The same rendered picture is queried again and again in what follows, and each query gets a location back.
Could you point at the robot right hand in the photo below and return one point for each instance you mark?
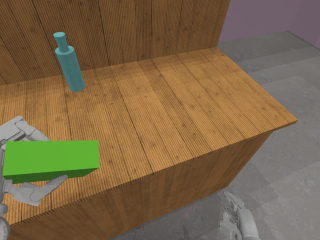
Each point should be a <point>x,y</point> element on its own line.
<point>242,223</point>

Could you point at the sponge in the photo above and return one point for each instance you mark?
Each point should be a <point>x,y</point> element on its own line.
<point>35,161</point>

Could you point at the robot left forearm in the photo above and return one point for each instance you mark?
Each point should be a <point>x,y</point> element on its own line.
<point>4,225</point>

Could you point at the table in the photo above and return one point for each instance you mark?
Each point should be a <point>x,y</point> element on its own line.
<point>175,118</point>

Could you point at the robot left hand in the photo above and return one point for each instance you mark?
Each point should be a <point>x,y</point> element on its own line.
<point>17,129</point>

